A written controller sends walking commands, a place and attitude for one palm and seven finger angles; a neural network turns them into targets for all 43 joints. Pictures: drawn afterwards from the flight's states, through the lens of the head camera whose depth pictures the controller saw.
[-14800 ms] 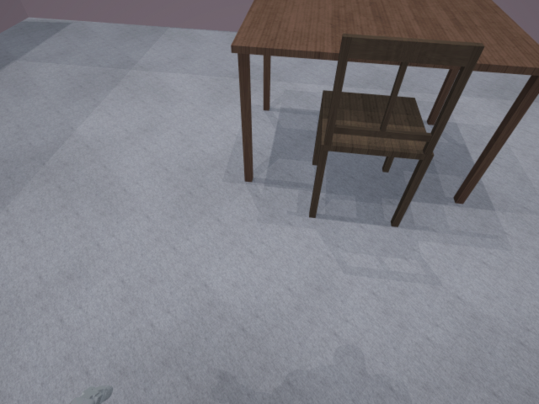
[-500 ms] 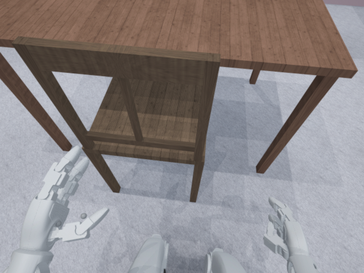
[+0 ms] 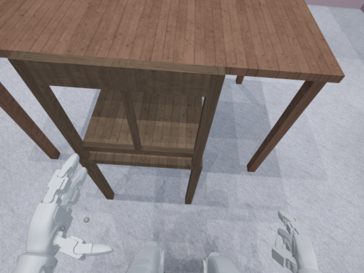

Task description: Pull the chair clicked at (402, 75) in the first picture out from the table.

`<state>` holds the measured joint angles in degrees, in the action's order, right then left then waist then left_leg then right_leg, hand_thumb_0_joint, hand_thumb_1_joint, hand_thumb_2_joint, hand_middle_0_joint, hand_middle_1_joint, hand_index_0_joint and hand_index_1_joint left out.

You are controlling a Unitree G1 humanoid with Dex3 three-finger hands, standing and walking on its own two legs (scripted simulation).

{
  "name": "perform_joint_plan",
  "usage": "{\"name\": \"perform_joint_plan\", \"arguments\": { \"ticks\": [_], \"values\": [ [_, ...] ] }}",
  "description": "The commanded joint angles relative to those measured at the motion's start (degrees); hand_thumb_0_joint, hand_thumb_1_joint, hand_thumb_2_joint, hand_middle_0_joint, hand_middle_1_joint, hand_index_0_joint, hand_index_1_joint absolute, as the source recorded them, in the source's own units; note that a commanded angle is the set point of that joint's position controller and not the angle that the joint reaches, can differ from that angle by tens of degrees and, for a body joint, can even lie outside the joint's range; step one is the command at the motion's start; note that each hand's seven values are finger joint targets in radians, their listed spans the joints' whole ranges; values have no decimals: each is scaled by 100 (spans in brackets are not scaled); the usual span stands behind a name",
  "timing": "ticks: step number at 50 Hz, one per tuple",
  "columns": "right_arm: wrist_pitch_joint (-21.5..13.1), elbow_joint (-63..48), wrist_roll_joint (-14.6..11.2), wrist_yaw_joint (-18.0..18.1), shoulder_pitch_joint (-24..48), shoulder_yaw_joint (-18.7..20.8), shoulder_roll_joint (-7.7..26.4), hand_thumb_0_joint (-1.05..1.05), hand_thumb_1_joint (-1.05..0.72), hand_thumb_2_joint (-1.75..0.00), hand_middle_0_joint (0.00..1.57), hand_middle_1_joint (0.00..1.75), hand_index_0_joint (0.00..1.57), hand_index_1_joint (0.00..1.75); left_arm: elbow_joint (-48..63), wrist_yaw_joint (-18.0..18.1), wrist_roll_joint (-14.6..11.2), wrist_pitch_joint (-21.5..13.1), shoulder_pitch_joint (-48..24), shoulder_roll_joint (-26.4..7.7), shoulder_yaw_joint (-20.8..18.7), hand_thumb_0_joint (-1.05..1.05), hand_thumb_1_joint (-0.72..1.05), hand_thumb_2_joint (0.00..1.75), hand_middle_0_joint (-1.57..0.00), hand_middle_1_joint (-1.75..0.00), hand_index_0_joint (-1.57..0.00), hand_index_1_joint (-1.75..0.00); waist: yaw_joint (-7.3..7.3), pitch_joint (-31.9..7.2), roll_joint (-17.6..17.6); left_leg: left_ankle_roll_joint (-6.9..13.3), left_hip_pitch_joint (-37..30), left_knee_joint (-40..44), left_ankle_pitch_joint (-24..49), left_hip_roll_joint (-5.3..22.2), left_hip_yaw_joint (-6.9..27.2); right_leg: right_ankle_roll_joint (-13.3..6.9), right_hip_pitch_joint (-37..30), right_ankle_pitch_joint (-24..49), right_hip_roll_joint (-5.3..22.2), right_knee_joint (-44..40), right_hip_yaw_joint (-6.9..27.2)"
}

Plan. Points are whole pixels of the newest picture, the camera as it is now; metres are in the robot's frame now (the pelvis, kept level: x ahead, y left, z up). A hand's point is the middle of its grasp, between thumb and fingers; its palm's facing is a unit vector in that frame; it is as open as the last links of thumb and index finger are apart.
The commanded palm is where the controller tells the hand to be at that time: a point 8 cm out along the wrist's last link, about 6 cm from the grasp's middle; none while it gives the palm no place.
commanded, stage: raise the hand toward the chair's back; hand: left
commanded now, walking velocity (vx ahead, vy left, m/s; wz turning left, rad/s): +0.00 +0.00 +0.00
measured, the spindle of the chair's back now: (132, 122) +0.48 +0.16 -0.02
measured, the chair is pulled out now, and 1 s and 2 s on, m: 0.00 0.00 0.00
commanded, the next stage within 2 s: aim the fingers beside a spindle in 0.92 s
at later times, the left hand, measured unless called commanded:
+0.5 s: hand (66, 205) +0.23 +0.23 +0.05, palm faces +0.02 -1.00 -0.06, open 16.9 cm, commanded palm +0.21 +0.28 +0.06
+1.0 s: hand (83, 200) +0.24 +0.20 +0.06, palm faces +0.01 -1.00 -0.06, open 16.9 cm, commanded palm +0.22 +0.26 +0.06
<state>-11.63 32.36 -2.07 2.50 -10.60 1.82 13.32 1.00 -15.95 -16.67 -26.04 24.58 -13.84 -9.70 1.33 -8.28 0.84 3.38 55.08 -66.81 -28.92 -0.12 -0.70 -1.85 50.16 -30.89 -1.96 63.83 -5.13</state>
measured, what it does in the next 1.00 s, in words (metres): stands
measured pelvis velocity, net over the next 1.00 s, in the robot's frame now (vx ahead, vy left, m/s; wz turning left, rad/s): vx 0.01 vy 0.00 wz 0.01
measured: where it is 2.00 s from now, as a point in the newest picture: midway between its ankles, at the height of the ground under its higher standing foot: outside the picture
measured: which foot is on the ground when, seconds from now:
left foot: down 0.00-1.00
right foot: down 0.00-1.00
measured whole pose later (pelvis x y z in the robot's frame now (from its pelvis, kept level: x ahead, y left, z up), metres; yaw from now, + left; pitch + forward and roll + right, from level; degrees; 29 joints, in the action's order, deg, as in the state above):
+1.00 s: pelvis +0.01 +0.00 +0.01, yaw +1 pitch +16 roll -3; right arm -9.5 30.8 -1.8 1.8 -12.8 -1.3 13.9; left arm -4.2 -14.7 -16.5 -24.5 18.3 -15.4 -11.2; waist 1.7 -8.7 2.0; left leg 3.0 51.3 -63.0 -27.7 -0.3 0.0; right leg -2.1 46.2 -29.7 -2.1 59.7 -5.6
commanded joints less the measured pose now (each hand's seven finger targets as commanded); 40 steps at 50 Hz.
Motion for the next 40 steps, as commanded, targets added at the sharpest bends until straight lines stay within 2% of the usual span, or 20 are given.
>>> {"name": "perform_joint_plan", "arguments": {
  "ticks": [1, 3, 5, 7, 10, 12, 14, 15, 16, 17, 18, 20, 21, 24, 27, 30, 33, 35, 36, 40],
  "values": [
    [-147, -841, 43, 32, 121, 218, 697, 0, -90, -90, 20, 30, 20, 30, 1184, 459, -23, -396, 26, -588, -535, 0, -50, 30, -6, -8, -6, -8, -60, -1281, 455, -301, -1834, 1254, 2026, 177, 618, 25, -297, 1187, 22, -816, -31],
    [-57, -891, 48, -5, 107, 179, 782, 0, -90, -90, 20, 30, 20, 30, 718, 405, 99, -258, -127, -477, -308, 0, -50, 30, -6, -8, -6, -8, 50, -831, 380, -333, -1576, 1353, 1364, 184, 702, 28, -12, 778, 20, -842, -80],
    [10, -976, 17, 5, 65, 138, 869, 0, -90, -90, 20, 30, 20, 30, 363, 236, 177, -80, -297, -473, -145, 0, -50, 30, -6, -8, -6, -8, 129, -606, 207, -294, -1405, 1431, 887, 174, 737, 22, 35, 573, 11, -921, -55],
    [26, -1133, -9, 21, 27, 95, 944, 0, -90, -90, 20, 30, 20, 30, 491, 67, 148, 44, -601, -633, -126, 0, -50, 30, -6, -8, -6, -8, 102, -770, 338, -291, -1466, 1547, 598, 154, 789, 14, -80, 472, 26, -989, -14],
    [-15, -1206, -10, 66, -25, 73, 953, 0, -90, -90, 20, 30, 20, 30, 1110, 38, 70, 18, -950, -1048, -468, 0, -50, 30, -6, -8, -6, -8, -4, -1290, 562, -334, -1929, 1619, 838, 177, 873, -2, -282, 609, 15, -998, 32],
    [-47, -1209, 20, 70, -41, 45, 896, 0, -90, -90, 20, 30, 20, 30, 1508, 159, 14, -121, -1026, -1125, -614, 0, -50, 30, -6, -8, -6, -8, -94, -1531, 787, -429, -2282, 1707, 1161, 207, 969, -23, -308, 722, 18, -952, 12],
    [-62, -1136, 53, 52, -41, 18, 854, 0, -90, -90, 20, 30, 20, 30, 1547, 312, -15, -257, -983, -1058, -646, 0, -50, 30, -6, -8, -6, -8, -102, -1404, 896, -525, -2391, 1779, 1187, 251, 1084, -16, -154, 703, 15, -891, -19],
    [-54, -1076, 68, 43, -31, 19, 852, 0, -90, -90, 20, 30, 20, 30, 1396, 380, 8, -281, -974, -1141, -752, 0, -50, 30, -6, -8, -6, -8, -94, -1325, 801, -507, -2294, 1770, 1184, 238, 1059, -18, -161, 698, 4, -901, -26],
    [-53, -1043, 71, 32, -32, 10, 853, 0, -90, -90, 20, 30, 20, 30, 1230, 382, 15, -300, -981, -977, -622, 0, -50, 30, -6, -8, -6, -8, -18, -1207, 773, -501, -2228, 1742, 1106, 237, 1044, -6, -92, 665, 11, -906, -47],
    [-42, -1002, 72, 23, -49, 14, 870, 0, -90, -90, 20, 30, 20, 30, 983, 379, 27, -283, -984, -950, -628, 0, -50, 30, -6, -8, -6, -8, 11, -1078, 625, -490, -2067, 1726, 1043, 228, 1032, 0, -94, 647, 17, -911, -64],
    [-31, -994, 70, 10, -44, 15, 909, 0, -90, -90, 20, 30, 20, 30, 807, 344, 53, -251, -1000, -933, -588, 0, -50, 30, -6, -8, -6, -8, 12, -1028, 674, -488, -1973, 1717, 909, 220, 1029, 0, -57, 592, 19, -902, -60],
    [5, -972, 39, 8, -75, 26, 970, 0, -90, -90, 20, 30, 20, 30, 291, 200, 65, -60, -949, -871, -520, 0, -50, 30, -6, -8, -6, -8, 81, -882, 332, -433, -1759, 1725, 759, 200, 979, 12, -119, 558, 10, -997, -62],
    [20, -1013, 8, 19, -90, 30, 1007, 0, -90, -90, 20, 30, 20, 30, 185, 90, 54, 37, -1003, -817, -425, 0, -50, 30, -6, -8, -6, -8, 92, -864, 348, -418, -1712, 1737, 711, 182, 934, 15, -180, 547, 15, -1046, -47],
    [-2, -1121, -48, 53, -122, 55, 1038, 0, -90, -90, 20, 30, 20, 30, 388, -132, -62, 256, -1046, -932, -469, 0, -50, 30, -6, -8, -6, -8, 25, -1221, 287, -343, -1831, 1753, 882, 139, 828, 15, -567, 673, 34, -1217, 5],
    [-85, -1118, -41, 73, -126, 62, 975, 0, -90, -90, 20, 30, 20, 30, 824, -74, -148, 166, -1049, -1106, -665, 0, -50, 30, -6, -8, -6, -8, -36, -1471, 329, -293, -2003, 1662, 1363, 123, 705, 14, -783, 891, 29, -1293, 55],
    [-125, -977, 26, 47, -105, 46, 909, 0, -90, -90, 20, 30, 20, 30, 980, 204, -111, -131, -1095, -1257, -856, 0, -50, 30, -6, -8, -6, -8, -54, -1251, 463, -322, -1971, 1628, 1503, 137, 693, -9, -653, 903, 9, -1227, 43],
    [-127, -888, 66, 1, -91, 43, 883, 0, -90, -90, 20, 30, 20, 30, 706, 349, -52, -348, -1087, -1029, -734, 0, -50, 30, -6, -8, -6, -8, 14, -1015, 566, -324, -1815, 1538, 1305, 136, 653, -4, -404, 786, 31, -1141, 29],
    [-96, -866, 63, -26, -109, 55, 918, 0, -90, -90, 20, 30, 20, 30, 418, 327, 3, -340, -1008, -1009, -691, 0, -50, 30, -6, -8, -6, -8, 48, -945, 474, -294, -1655, 1493, 1201, 128, 631, -2, -385, 757, 22, -1131, 54],
    [-78, -892, 56, -38, -109, 57, 929, 0, -90, -90, 20, 30, 20, 30, 279, 258, -10, -292, -942, -902, -606, 0, -50, 30, -6, -8, -6, -8, 44, -977, 450, -292, -1612, 1484, 1174, 107, 601, 3, -449, 766, 32, -1146, 68],
    [-54, -988, 6, -17, -131, 87, 963, 0, -90, -90, 20, 30, 20, 30, 461, 9, -59, -80, -925, -1010, -566, 0, -50, 30, -6, -8, -6, -8, 37, -1418, 416, -221, -1757, 1398, 1547, 95, 509, 24, -820, 1149, 43, -1235, 162]
  ]
}}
